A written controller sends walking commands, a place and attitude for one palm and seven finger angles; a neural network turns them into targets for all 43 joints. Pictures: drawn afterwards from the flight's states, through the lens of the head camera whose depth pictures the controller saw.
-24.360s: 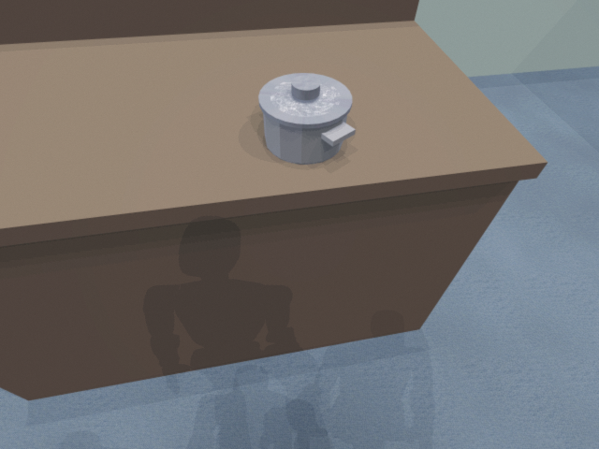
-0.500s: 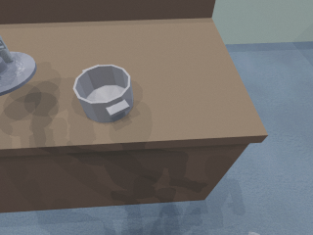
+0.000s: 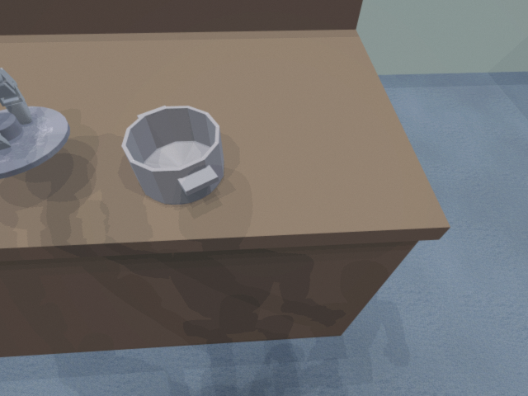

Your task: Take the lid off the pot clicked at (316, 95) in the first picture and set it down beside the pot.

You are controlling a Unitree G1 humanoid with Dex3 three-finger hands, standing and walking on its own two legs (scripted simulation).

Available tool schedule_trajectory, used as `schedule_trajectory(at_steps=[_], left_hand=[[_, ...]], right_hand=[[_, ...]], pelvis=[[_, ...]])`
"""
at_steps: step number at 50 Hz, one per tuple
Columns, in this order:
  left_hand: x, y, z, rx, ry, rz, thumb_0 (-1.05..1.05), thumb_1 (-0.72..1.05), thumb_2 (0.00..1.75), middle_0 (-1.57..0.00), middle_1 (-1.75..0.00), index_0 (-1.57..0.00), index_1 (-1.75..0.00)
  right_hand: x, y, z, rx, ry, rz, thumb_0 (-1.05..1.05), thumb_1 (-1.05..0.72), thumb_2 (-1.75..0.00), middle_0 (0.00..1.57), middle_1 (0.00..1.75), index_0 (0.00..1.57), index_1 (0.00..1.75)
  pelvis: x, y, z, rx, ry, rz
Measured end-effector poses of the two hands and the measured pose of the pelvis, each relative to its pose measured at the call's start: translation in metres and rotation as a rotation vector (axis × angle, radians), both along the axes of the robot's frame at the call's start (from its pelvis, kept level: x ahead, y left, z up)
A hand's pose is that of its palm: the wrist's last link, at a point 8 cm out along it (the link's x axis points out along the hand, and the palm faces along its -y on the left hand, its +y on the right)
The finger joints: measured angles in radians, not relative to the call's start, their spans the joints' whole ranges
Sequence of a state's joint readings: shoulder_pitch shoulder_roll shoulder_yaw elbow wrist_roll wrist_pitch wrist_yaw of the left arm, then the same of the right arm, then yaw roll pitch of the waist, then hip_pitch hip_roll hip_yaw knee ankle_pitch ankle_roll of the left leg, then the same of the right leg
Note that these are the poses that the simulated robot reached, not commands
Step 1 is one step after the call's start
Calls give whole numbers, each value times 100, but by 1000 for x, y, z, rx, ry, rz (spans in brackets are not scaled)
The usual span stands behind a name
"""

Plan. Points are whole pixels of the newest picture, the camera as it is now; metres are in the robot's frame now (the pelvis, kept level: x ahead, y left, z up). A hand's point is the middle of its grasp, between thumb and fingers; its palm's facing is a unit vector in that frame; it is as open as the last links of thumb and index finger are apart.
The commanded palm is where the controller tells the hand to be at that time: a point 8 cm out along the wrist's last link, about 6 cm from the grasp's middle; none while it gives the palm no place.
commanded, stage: lower the lid onto the table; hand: left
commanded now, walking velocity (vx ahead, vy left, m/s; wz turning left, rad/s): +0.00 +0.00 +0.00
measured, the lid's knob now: out of the picture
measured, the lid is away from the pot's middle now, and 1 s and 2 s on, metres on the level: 0.23 0.23 0.24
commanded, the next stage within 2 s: open the fingers wide in 1.18 s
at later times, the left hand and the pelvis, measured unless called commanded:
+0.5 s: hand out of the picture +0.43 +0.36 +0.16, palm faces -0.42 -0.19 -0.89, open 7.9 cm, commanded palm +0.46 +0.37 +0.24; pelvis +0.00 +0.01 +0.00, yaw +0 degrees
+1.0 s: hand (16, 159) +0.44 +0.36 +0.12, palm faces -0.48 -0.20 -0.86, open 7.9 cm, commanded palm +0.48 +0.38 +0.20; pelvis +0.01 +0.01 -0.01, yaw -1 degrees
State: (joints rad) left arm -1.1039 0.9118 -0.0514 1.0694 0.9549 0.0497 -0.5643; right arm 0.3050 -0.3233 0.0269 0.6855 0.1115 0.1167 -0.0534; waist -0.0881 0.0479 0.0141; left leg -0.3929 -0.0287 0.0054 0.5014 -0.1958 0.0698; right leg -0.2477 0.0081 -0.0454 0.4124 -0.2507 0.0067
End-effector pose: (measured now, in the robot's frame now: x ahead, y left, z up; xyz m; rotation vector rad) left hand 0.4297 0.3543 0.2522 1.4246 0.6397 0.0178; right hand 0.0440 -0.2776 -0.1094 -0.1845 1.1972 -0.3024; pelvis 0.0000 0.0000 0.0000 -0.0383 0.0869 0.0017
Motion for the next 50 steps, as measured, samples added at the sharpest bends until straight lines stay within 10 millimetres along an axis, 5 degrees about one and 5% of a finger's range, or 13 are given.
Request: schedule_trajectory(at_steps=[50], left_hand=[[18, 13, -76, -51, 120, -56, 0, 17, 86, -70, -90, -68, -87]], right_hand=[[-21, 9, 0, -42, 63, -37, 1, -90, -89, 21, 30, 21, 30]], pelvis=[[5, 12, -7, -14, 64, -16]])
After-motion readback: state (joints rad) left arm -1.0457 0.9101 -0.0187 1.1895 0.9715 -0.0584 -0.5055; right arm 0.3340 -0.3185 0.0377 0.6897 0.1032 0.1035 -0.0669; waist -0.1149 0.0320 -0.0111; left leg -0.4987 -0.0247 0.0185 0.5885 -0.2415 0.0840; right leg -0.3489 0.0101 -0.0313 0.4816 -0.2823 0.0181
